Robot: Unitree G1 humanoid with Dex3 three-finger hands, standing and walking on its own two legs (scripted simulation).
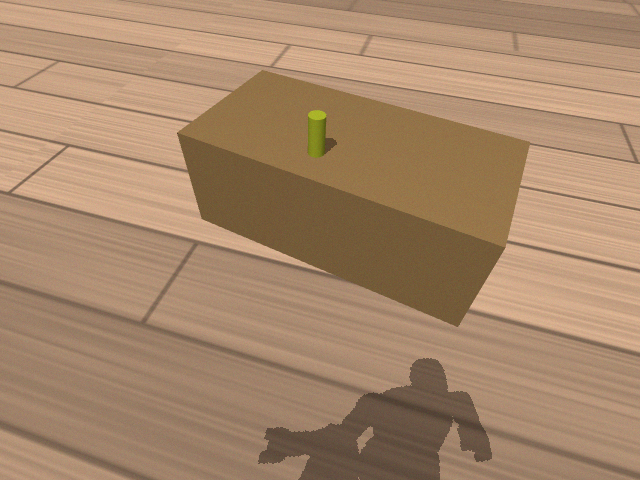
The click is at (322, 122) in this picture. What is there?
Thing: squat round
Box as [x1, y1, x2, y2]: [308, 110, 325, 157]
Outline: 314,110 308,113 308,153 311,156 318,157 324,153 325,113 319,110
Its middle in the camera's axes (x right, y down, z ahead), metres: +0.00 -0.34 +1.28
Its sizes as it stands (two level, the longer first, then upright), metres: 0.059 0.059 0.145
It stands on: a support 0.45 m high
